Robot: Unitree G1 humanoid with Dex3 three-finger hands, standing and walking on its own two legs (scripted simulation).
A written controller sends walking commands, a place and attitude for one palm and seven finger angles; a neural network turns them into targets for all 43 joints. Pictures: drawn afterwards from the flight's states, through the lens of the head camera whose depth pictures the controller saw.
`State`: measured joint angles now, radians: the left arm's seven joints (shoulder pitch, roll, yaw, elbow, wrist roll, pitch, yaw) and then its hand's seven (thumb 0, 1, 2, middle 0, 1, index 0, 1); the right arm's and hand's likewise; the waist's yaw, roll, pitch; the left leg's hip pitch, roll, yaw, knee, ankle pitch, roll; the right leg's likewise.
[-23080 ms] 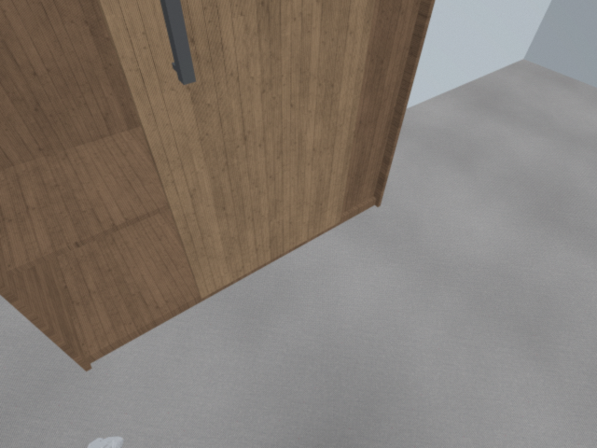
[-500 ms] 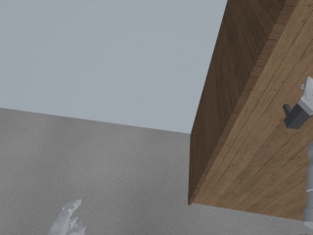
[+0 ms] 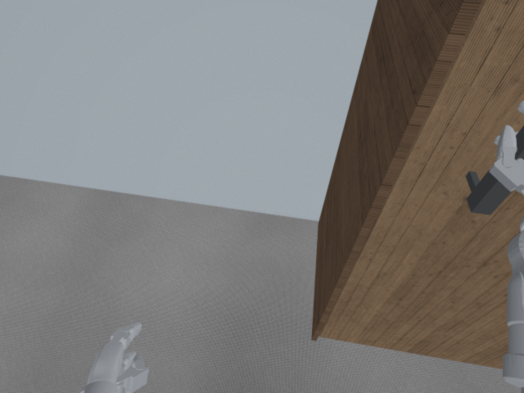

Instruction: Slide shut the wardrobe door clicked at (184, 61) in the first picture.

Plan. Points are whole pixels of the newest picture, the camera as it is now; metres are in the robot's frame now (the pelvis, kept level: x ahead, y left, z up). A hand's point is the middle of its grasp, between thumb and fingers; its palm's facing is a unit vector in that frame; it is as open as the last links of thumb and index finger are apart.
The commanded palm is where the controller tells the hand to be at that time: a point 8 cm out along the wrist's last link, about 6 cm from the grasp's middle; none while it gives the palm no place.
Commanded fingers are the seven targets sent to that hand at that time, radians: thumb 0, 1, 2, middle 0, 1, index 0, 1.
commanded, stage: stop walking and hold the door there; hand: right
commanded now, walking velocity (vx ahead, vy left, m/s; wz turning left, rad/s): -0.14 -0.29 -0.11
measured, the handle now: out of the picture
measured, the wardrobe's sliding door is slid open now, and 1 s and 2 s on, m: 0.00 0.00 0.00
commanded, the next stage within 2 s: loosen the grip on the handle in 1.04 s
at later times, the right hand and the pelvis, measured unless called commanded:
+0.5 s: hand (505, 161) +0.36 -0.27 +0.22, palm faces +0.38 +0.91 -0.18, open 6.3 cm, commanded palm +0.32 -0.30 +0.21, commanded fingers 0.00 -0.90 -0.90 0.45 1.40 0.45 1.40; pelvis -0.03 -0.03 +0.00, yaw +2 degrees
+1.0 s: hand (503, 160) +0.36 -0.27 +0.22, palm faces +0.45 +0.87 -0.18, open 6.3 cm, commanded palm +0.32 -0.29 +0.21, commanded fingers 0.00 -0.90 -0.90 0.45 1.40 0.45 1.40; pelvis -0.01 +0.00 +0.00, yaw +2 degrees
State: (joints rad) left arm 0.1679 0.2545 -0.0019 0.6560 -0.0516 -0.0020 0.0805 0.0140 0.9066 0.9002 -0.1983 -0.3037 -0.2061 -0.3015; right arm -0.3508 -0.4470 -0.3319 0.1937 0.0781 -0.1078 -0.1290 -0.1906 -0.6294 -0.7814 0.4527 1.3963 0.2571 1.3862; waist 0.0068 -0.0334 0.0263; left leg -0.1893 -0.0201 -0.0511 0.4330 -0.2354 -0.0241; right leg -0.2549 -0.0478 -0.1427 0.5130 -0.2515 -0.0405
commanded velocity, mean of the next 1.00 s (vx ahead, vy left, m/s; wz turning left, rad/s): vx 0.02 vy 0.00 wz -0.01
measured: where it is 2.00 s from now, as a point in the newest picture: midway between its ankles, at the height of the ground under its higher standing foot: outside the picture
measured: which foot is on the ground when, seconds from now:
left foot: down 0.00-0.18, up 0.20-0.40, down 0.42-1.00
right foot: down 0.00-1.00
